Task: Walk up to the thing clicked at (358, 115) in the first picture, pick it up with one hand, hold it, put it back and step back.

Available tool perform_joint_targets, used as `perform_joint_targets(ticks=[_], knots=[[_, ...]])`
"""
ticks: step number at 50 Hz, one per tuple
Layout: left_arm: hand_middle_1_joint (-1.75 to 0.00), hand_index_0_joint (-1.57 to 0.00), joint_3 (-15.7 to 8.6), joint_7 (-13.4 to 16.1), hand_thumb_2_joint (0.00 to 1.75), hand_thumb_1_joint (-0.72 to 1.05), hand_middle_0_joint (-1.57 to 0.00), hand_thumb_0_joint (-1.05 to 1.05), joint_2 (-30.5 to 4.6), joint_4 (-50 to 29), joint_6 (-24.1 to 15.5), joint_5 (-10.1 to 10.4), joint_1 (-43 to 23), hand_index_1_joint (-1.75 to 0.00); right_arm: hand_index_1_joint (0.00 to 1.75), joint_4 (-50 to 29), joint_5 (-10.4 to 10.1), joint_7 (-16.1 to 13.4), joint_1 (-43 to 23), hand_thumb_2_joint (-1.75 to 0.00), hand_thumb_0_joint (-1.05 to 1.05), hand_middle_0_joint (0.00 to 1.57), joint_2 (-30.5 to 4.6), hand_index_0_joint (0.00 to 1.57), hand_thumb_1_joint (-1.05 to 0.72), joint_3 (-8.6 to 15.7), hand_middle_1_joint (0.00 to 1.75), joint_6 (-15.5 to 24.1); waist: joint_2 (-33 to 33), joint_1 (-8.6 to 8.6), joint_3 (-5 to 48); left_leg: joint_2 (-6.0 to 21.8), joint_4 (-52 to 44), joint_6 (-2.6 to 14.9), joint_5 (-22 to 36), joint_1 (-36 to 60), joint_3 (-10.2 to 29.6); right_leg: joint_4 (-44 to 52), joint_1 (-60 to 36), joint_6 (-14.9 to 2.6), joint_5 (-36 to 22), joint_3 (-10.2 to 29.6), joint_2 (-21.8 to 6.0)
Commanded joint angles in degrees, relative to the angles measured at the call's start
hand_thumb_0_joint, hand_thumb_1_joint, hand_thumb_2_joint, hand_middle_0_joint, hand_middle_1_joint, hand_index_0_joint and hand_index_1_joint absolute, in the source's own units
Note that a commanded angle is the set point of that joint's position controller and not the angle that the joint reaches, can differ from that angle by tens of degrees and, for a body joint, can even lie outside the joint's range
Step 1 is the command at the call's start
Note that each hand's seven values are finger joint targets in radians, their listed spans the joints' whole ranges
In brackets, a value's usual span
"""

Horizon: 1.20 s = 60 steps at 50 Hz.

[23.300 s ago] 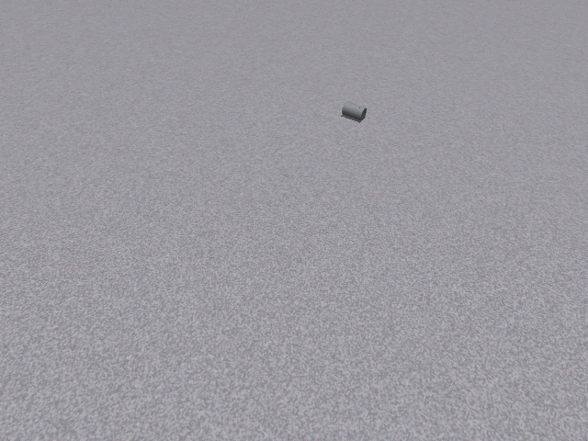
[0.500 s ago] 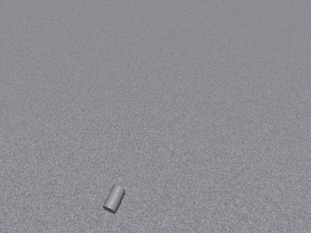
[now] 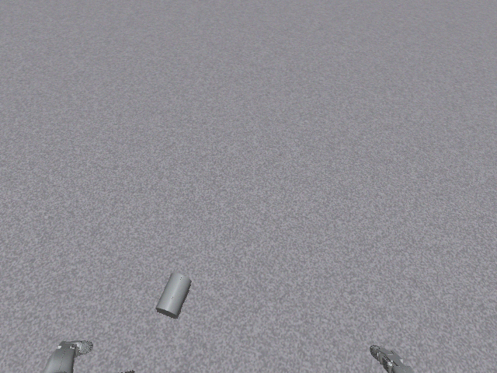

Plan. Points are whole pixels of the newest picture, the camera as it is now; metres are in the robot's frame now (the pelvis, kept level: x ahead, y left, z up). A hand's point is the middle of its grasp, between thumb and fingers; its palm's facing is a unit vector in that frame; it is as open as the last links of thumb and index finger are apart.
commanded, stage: rise first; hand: left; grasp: from above
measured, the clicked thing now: (174, 294) +0.46 +0.25 -0.71
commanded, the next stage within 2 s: none
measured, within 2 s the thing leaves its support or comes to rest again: neither
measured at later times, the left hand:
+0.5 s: hand out of the picture +0.14 +0.27 -0.21, palm faces +0.00 -0.82 -0.57, open 14.0 cm
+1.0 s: hand (115, 351) +0.22 +0.30 -0.34, palm faces -0.14 -0.47 -0.87, open 14.0 cm
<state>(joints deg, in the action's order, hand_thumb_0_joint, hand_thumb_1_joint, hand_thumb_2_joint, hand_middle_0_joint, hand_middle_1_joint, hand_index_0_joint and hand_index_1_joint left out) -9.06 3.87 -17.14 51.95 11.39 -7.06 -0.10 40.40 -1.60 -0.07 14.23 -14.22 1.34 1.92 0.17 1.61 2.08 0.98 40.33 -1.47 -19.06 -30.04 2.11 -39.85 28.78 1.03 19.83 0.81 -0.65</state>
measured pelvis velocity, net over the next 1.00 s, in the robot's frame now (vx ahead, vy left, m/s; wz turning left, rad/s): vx -0.05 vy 0.00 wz -0.01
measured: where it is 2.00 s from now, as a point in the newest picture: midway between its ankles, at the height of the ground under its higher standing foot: outside the picture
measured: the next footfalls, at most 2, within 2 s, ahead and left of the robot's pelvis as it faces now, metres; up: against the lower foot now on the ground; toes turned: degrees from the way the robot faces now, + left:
none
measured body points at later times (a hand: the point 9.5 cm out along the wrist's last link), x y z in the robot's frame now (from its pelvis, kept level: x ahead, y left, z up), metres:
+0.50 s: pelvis +0.00 +0.01 -0.05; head +0.09 +0.02 +0.39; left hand +0.15 +0.31 -0.17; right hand +0.18 -0.23 -0.15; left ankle +0.01 +0.13 -0.72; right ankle +0.00 -0.13 -0.72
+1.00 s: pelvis -0.05 +0.00 -0.18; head +0.10 +0.02 +0.24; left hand +0.23 +0.32 -0.29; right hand +0.11 -0.26 -0.30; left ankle +0.01 +0.13 -0.72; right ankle +0.00 -0.13 -0.72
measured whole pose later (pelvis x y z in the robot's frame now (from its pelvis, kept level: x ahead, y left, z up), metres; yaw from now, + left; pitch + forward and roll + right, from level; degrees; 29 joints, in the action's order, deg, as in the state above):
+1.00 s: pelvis -0.05 +0.00 -0.18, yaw +0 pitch +31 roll -2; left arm -10.3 35.3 -17.4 67.1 24.9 -27.2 -28.7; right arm 43.4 3.4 -1.0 5.3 -15.1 -0.5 9.9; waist -0.6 2.8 13.4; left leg 0.2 92.2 -2.8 -34.9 -88.3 5.0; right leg -91.4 86.2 1.0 36.2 -0.5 0.1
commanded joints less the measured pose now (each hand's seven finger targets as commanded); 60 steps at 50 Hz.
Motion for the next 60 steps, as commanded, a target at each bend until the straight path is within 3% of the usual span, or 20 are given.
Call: perform_joint_targets(ticks=[1, 6, 8, 15, 23, 24, 26, 31, 32, 35, 37, 38, 39, 42, 45, 47, 50, 53, 56, 60], knots=[[-1.04, -0.10, -3.12, 2.54, 0.99, -0.60, -0.11, 0.00, -10.37, -9.53, 2.03, -1.80, -3.17, -1.05, 0.30, -8.91, 0.23, -1.08, -2.14, -0.92, 0.00, 0.20, -8.94, 0.20, -0.98, 3.38, 0.30, 3.83, 0.50, -1.14, 11.26, -1.45, 0.49, 1.10, 6.86, -0.15, -2.71, 0.37, -0.05, -1.52, -5.83, -2.59, 1.43], [-1.02, -0.09, -4.21, 5.74, 1.00, -0.60, -0.10, 0.00, -10.45, -17.02, 3.32, -4.23, -1.79, -1.04, 0.30, -10.75, 0.93, -1.81, -1.75, -0.92, 0.00, 0.20, -8.07, 0.20, -0.97, 3.27, 0.30, 4.85, 2.76, -1.25, 15.65, -1.29, 5.75, 1.01, 8.49, -2.95, -2.55, -5.52, 3.20, -1.55, -7.92, -1.98, 1.43], [-1.02, -0.09, -3.43, 6.58, 0.99, -0.59, -0.11, 0.00, -8.15, -17.32, 4.95, -4.28, 0.87, -1.03, 0.30, -11.25, 1.26, -2.38, -2.43, -0.92, 0.00, 0.20, -7.61, 0.20, -0.98, 3.09, 0.30, 4.83, 2.36, -0.97, 14.75, -1.18, 6.65, 0.83, 8.23, -4.61, -2.37, -6.84, 4.96, -1.53, -8.02, -1.94, 1.78], [-1.03, -0.10, -2.42, 8.16, 0.97, -0.55, -0.10, 0.00, -6.02, -24.42, 9.91, -4.49, 4.69, -1.04, 0.30, -11.98, 1.81, -4.00, -3.24, -0.91, 0.00, 0.20, -7.17, 0.20, -0.97, 2.74, 0.30, 4.44, 3.73, -0.97, 19.24, -1.07, 9.64, 0.18, 14.51, -5.32, -1.19, -11.03, 5.45, -1.36, -13.23, -2.53, 2.46], [-1.03, -0.12, -2.19, 11.62, 0.92, -0.50, -0.10, 0.00, -4.59, -22.61, 12.14, -7.40, 4.72, -1.02, 0.30, -12.34, 2.11, -4.43, -4.07, -0.91, 0.00, 0.20, -6.33, 0.20, -0.97, 2.61, 0.30, 4.51, 2.44, -0.72, 20.31, -0.75, 14.12, 0.48, 13.36, -10.12, -0.94, -15.24, 9.78, -1.89, -11.62, -2.96, 2.36], [-1.03, -0.11, -1.94, 12.10, 0.93, -0.50, -0.10, 0.00, -4.39, -22.90, 12.27, -7.78, 4.49, -1.02, 0.30, -12.51, 2.15, -4.60, -4.36, -0.91, 0.00, 0.20, -5.61, 0.20, -0.97, 2.37, 0.30, 4.50, 3.02, -1.28, 19.71, -1.02, 14.62, 0.65, 11.85, -11.19, -1.40, -15.26, 10.48, -2.00, -10.90, -2.71, 2.17], [-1.03, -0.11, -2.73, 13.04, 0.93, -0.51, -0.10, 0.00, -5.47, -23.63, 12.46, -8.20, 4.64, -1.02, 0.30, -12.45, 2.14, -4.84, -4.21, -0.91, 0.00, 0.20, -5.86, 0.20, -0.97, 2.45, 0.30, 4.77, 3.42, -1.70, 19.92, -0.83, 15.03, 0.54, 10.17, -12.01, -1.28, -16.02, 11.54, -2.26, -8.79, -2.89, 2.02], [-1.04, -0.11, -2.07, 14.95, 0.94, -0.52, -0.10, 0.00, -4.37, -24.09, 13.23, -8.58, 4.78, -1.03, 0.30, -12.32, 2.16, -5.31, -4.42, -0.91, 0.00, 0.20, -5.41, 0.20, -0.98, 2.28, 0.30, 5.45, 3.51, -1.21, 22.01, -0.76, 17.05, 0.44, 9.11, -13.68, -0.93, -18.12, 13.37, -2.44, -7.84, -2.98, 1.80], [-1.03, -0.11, -1.88, 15.20, 0.94, -0.52, -0.10, 0.00, -5.78, -24.79, 13.14, -9.12, 1.17, -1.02, 0.30, -11.98, 2.12, -5.48, -4.21, -0.91, 0.00, 0.20, -6.00, 0.20, -0.98, 2.38, 0.30, 5.60, 4.12, -0.71, 20.72, -0.50, 17.39, 0.44, 7.00, -14.62, -0.53, -18.65, 15.46, -2.44, -5.71, -3.15, 1.54], [-1.03, -0.10, -0.02, 16.41, 0.94, -0.51, -0.09, 0.00, -4.99, -18.51, 12.03, -11.45, -8.00, -1.02, 0.30, -9.96, 2.42, -5.66, -4.01, -0.91, 0.00, 0.20, -6.20, 0.20, -0.96, 2.41, 0.30, 6.43, 3.37, 1.52, 19.25, -0.13, 21.56, 0.69, 3.87, -19.39, -0.47, -22.28, 22.21, -2.60, -3.06, -3.16, 1.45], [-1.02, -0.08, 0.56, 17.95, 0.95, -0.51, -0.08, 0.00, -5.64, -13.16, 10.79, -14.29, -13.58, -1.02, 0.30, -8.99, 2.72, -5.59, -4.25, -0.90, 0.00, 0.20, -6.10, 0.20, -0.95, 2.18, 0.30, 7.18, 2.20, 1.76, 19.40, -0.31, 25.35, 1.03, 0.13, -24.26, -1.01, -24.97, 27.06, -2.56, -0.29, -2.87, 1.32], [-1.01, -0.07, -0.32, 19.05, 0.96, -0.50, -0.07, 0.00, -6.61, -10.11, 10.44, -15.27, -15.68, -1.01, 0.30, -8.42, 2.82, -5.36, -4.74, -0.90, 0.00, 0.20, -6.40, 0.20, -0.93, 1.94, 0.30, 7.53, 1.69, 1.46, 20.17, -0.42, 27.30, 1.07, -1.09, -26.85, -1.36, -26.60, 28.78, -2.52, 0.68, -2.74, 1.34], [-1.02, -0.06, -0.50, 20.49, 0.97, -0.48, -0.06, 0.00, -6.76, -8.19, 10.32, -16.27, -16.69, -1.02, 0.30, -7.94, 3.06, -5.18, -4.88, -0.89, 0.00, 0.20, -6.62, 0.20, -0.90, 1.72, 0.30, 7.94, 2.16, 0.73, 21.25, -0.66, 29.05, 0.98, -2.01, -29.07, -1.63, -28.38, 30.69, -2.59, 1.64, -2.77, 1.18], [-1.02, -0.05, 0.48, 25.40, 1.01, -0.52, -0.06, 0.00, -5.99, -1.41, 10.56, -18.92, -26.20, -1.04, 0.30, -4.90, 3.57, -4.28, -5.08, -0.89, 0.00, 0.20, -7.51, 0.20, -0.90, 1.07, 0.30, 9.13, 4.05, 1.14, 27.16, -0.78, 33.46, 0.24, -1.90, -33.12, -1.09, -34.12, 36.78, -2.80, 1.41, -2.57, 1.17], [-1.03, -0.05, -0.53, 31.08, 1.02, -0.52, -0.07, 0.00, -8.78, 4.88, 12.23, -21.18, -35.83, -1.05, 0.30, -2.12, 4.23, -2.94, -4.96, -0.90, 0.00, 0.20, -8.43, 0.20, -0.90, 1.07, 0.30, 9.66, 5.03, 1.52, 33.79, -0.97, 39.25, -0.09, 0.63, -36.35, -1.66, -38.55, 41.00, -2.60, -1.33, -2.51, 1.28], [-1.03, -0.05, -1.36, 34.58, 1.04, -0.54, -0.07, 0.00, -10.25, 10.24, 13.32, -22.54, -41.44, -1.06, 0.30, -0.53, 4.84, -1.63, -4.57, -0.90, 0.00, 0.20, -9.37, 0.20, -0.91, 1.02, 0.30, 10.17, 4.27, 2.65, 36.23, -0.97, 43.39, -0.16, 1.12, -40.49, -1.31, -42.16, 45.36, -2.33, -2.32, -2.97, 1.45], [-1.06, -0.06, -5.32, 38.84, 1.04, -0.54, -0.07, 0.00, -13.76, 16.47, 14.73, -22.11, -46.55, -1.08, 0.30, 1.70, 6.23, 0.59, -4.18, -0.90, 0.00, 0.20, -9.95, 0.20, -0.91, 1.26, 0.30, 10.63, 2.31, 2.60, 39.56, -1.15, 49.98, 0.06, -0.09, -46.75, -1.57, -46.63, 49.24, -1.73, -2.22, -3.24, 1.28], [-1.06, -0.06, -7.78, 41.24, 1.05, -0.55, -0.08, 0.00, -17.13, 19.81, 16.28, -20.81, -53.09, -1.09, 0.30, 2.49, 7.74, 2.91, -5.67, -0.90, 0.00, 0.20, -9.82, 0.20, -0.91, 0.96, 0.30, 10.90, 4.40, 1.92, 42.16, -1.25, 54.09, 0.02, -5.31, -49.97, -2.12, -49.49, 54.32, -1.53, 3.48, -2.94, 1.17], [-1.05, -0.07, -10.00, 41.56, 1.05, -0.54, -0.09, 0.00, -20.94, 22.37, 17.84, -20.02, -60.06, -1.08, 0.30, 3.31, 8.55, 5.55, -5.84, -0.91, 0.00, 0.20, -9.79, 0.20, -0.92, 1.16, 0.30, 10.83, 4.08, 2.91, 43.93, -1.24, 59.02, 0.27, -7.99, -55.07, -2.62, -51.85, 56.26, -1.02, 7.37, -2.08, 1.48], [-0.99, -0.09, -10.25, 40.63, 1.05, -0.52, -0.13, 0.00, -25.44, 23.20, 19.40, -21.06, -69.24, -1.03, 0.30, 5.29, 8.41, 8.17, -6.42, -0.91, 0.00, 0.20, -11.32, 0.20, -0.91, 1.37, 0.30, 10.55, 7.12, 4.29, 45.60, -1.07, 62.85, 0.49, -12.37, -58.42, -2.48, -54.76, 62.75, -1.23, 13.80, -2.21, 2.29]])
